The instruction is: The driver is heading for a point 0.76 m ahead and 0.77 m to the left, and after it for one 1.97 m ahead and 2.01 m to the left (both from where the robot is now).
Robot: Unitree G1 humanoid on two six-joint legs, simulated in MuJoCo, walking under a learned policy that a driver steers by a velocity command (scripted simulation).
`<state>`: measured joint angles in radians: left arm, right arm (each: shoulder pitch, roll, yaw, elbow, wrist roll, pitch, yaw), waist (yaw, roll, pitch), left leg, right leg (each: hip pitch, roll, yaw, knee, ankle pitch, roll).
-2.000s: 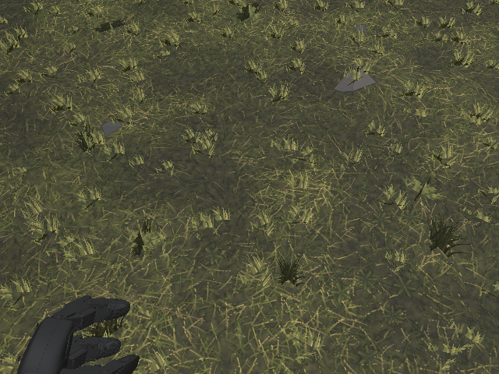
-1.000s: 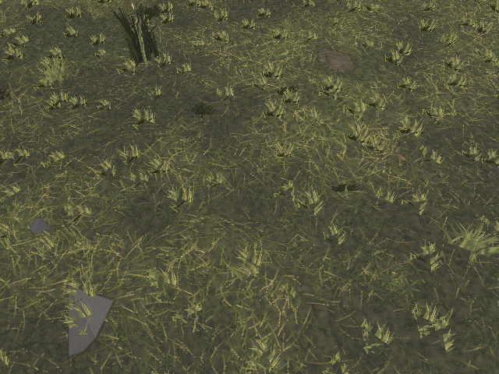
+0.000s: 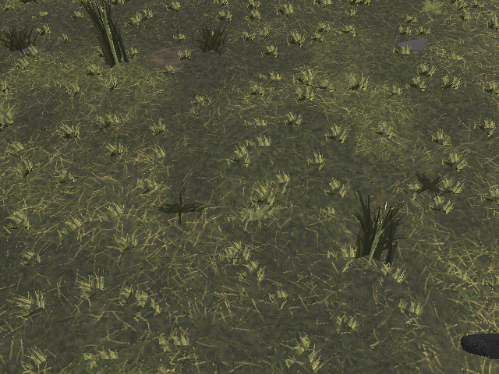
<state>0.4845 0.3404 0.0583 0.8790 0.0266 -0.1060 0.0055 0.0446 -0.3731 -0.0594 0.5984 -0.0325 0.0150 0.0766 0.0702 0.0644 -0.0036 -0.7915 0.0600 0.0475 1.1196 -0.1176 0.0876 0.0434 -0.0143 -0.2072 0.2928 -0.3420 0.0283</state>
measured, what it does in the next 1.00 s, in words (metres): walks ahead, turning left: left foot, then right foot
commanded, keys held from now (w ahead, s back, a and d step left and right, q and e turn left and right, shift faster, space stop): w+q+shift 0.26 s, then q+shift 0.72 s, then shift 0.02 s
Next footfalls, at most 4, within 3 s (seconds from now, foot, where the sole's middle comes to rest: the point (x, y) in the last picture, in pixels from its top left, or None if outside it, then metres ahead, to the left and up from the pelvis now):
0.16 left None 0.33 0.04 -0.77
0.52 right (279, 286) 0.75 0.02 -0.77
0.96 left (219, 357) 0.53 0.17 -0.77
1.36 right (262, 287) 0.74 0.07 -0.77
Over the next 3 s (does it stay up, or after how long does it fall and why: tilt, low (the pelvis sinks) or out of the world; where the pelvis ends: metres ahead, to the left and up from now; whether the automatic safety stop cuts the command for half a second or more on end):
stays up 0.84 0.80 -0.02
